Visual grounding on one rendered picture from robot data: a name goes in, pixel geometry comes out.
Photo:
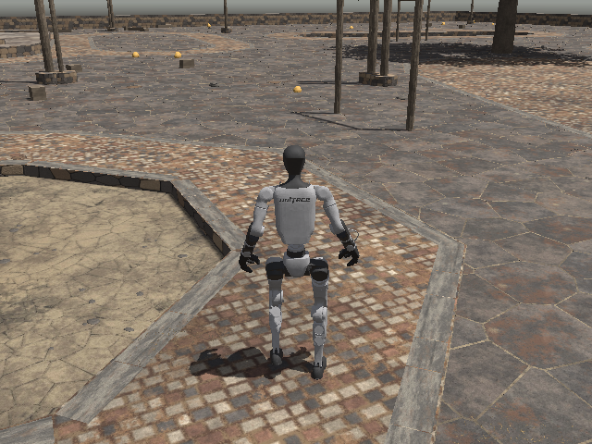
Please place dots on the robot left hand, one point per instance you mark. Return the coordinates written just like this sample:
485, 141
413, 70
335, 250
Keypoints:
250, 260

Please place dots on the right robot foot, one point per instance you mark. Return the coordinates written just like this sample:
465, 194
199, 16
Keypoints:
318, 371

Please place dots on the left robot forearm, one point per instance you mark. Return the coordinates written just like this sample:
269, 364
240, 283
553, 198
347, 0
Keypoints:
249, 243

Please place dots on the right robot forearm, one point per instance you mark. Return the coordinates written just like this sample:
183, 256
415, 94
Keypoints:
346, 238

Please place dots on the right robot thigh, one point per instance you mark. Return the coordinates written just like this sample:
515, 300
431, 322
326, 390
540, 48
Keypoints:
320, 277

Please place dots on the robot right hand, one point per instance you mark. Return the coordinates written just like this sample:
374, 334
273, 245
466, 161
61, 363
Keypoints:
354, 254

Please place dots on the robot left upper arm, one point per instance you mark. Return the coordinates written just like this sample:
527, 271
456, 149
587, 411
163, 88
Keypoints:
266, 194

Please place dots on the robot right upper arm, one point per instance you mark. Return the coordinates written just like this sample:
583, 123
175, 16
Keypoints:
324, 194

